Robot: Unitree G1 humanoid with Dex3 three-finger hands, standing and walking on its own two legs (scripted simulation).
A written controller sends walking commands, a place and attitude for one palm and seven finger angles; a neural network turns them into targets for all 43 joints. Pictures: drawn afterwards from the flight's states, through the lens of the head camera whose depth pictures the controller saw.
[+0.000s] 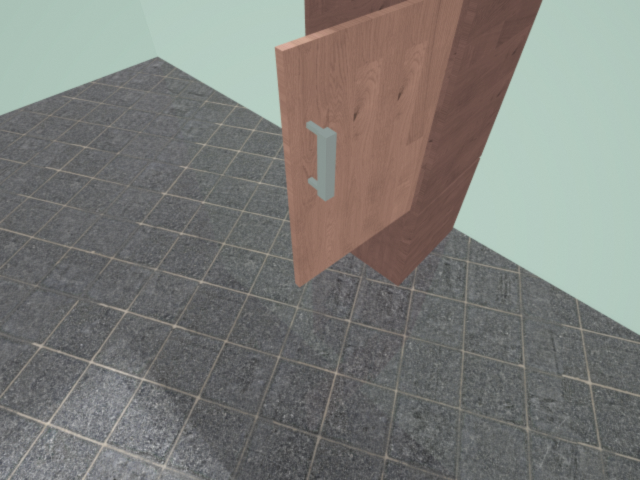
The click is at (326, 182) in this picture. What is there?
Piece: cupboard door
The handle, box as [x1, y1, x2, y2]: [306, 121, 336, 200]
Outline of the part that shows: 309,121 306,122 306,127 317,135 317,179 315,180 311,177 308,179 308,182 317,190 317,194 324,200 326,200 333,196 334,190 336,133 328,127 323,129 313,122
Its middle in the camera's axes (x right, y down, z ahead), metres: +0.00 -0.14 +0.69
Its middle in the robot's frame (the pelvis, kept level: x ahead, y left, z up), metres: +0.62 +0.04 +0.04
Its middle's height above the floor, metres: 0.82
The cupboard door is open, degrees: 84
